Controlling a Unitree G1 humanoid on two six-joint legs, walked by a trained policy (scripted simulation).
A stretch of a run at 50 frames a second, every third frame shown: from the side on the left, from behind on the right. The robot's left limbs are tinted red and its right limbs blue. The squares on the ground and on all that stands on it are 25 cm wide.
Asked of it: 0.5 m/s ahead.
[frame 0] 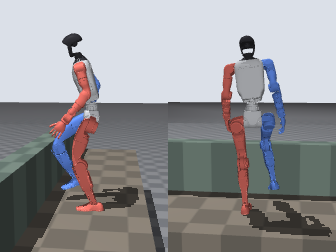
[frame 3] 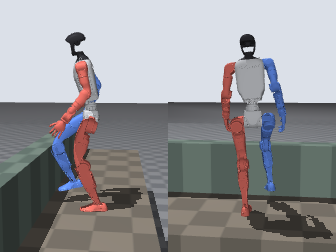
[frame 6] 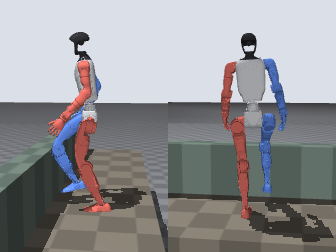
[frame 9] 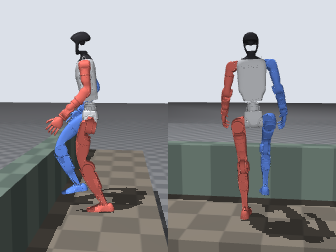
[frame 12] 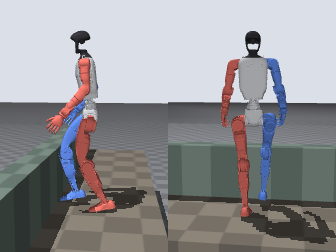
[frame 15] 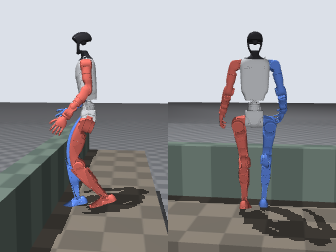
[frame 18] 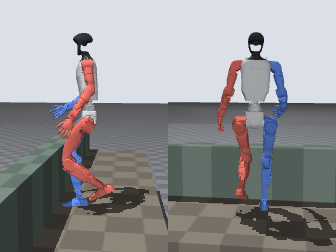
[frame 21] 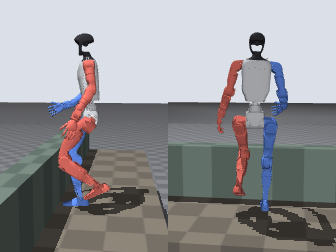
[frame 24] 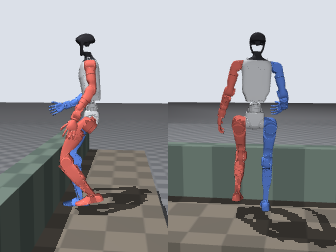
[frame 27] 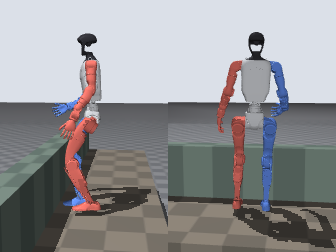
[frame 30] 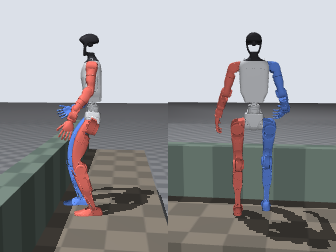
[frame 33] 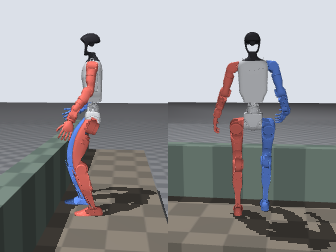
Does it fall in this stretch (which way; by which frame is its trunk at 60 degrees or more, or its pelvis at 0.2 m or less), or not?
no
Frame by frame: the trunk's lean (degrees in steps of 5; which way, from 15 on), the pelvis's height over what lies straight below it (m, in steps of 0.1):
0: 20 forward, 0.8
3: 15 forward, 0.8
6: 10, 0.8
9: 10, 0.8
12: 10, 0.8
15: 5, 0.8
18: 5, 0.8
21: 5, 0.8
24: 5, 0.8
27: 5, 0.8
30: 5, 0.8
33: 5, 0.8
